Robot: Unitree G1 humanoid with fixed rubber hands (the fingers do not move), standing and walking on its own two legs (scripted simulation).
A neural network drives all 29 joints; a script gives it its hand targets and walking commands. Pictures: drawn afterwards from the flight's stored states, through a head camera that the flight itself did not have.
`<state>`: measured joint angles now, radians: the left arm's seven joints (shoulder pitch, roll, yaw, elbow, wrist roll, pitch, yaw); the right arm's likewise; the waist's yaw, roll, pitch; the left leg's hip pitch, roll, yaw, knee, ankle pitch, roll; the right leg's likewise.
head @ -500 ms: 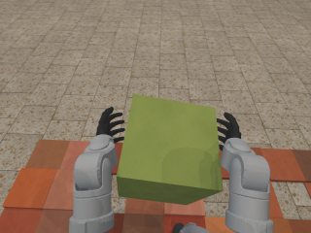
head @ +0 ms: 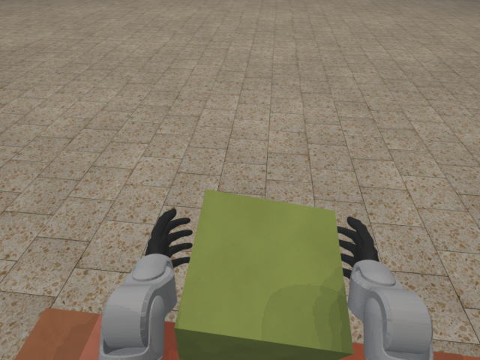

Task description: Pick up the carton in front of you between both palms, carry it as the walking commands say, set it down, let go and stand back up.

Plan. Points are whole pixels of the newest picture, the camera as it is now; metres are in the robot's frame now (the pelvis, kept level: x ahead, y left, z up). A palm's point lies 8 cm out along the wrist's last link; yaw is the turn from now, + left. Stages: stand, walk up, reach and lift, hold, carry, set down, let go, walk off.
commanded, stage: carry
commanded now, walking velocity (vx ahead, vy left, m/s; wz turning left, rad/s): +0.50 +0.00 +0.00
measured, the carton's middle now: (252, 289) +0.24 +0.01 +0.01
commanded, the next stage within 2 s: none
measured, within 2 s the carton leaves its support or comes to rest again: neither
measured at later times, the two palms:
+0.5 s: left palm (194, 134) +0.54 +0.16 +0.12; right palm (327, 140) +0.54 -0.14 +0.12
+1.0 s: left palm (234, 69) +0.93 +0.10 +0.12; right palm (325, 74) +0.94 -0.20 +0.11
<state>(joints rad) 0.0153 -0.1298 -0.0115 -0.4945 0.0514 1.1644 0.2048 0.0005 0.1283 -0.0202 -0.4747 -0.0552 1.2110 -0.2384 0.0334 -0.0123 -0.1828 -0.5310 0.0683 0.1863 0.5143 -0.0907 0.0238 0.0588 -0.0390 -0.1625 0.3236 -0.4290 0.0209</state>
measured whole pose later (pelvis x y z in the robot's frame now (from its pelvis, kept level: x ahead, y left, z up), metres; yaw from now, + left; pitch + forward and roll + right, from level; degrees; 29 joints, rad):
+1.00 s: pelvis +0.63 -0.05 +0.01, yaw +1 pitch +4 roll +1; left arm -0.31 -0.17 0.14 -0.30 0.06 1.09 0.21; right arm -0.35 0.18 -0.18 -0.28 -0.10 1.13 -0.29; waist 0.02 0.01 -0.02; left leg -0.64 0.04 0.14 0.60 0.05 0.04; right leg -0.01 0.02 -0.19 0.31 -0.16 -0.04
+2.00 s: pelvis +1.35 -0.05 -0.03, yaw +0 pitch +3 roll +1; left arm -0.01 -0.13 0.00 -0.51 0.04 1.18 0.21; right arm -0.04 0.13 -0.02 -0.49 -0.05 1.21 -0.24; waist 0.01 -0.02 -0.12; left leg -0.50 0.05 0.21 0.48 -0.06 0.00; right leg 0.12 -0.06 -0.15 0.27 -0.43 0.03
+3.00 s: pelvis +2.00 -0.06 -0.02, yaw -1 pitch +3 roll +0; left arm 0.03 -0.13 -0.01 -0.55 0.04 1.18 0.21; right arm 0.00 0.13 -0.01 -0.53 -0.05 1.21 -0.25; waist 0.01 0.00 -0.13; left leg -0.55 0.09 0.20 0.52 -0.06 0.01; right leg 0.10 -0.05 -0.21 0.22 -0.37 0.03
